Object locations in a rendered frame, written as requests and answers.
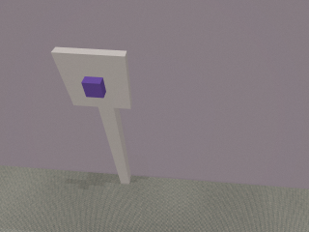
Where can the button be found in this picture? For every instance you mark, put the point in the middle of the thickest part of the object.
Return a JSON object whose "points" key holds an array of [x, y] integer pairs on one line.
{"points": [[93, 87]]}

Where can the panel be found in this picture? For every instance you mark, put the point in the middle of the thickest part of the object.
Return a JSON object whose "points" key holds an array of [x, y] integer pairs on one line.
{"points": [[112, 65]]}

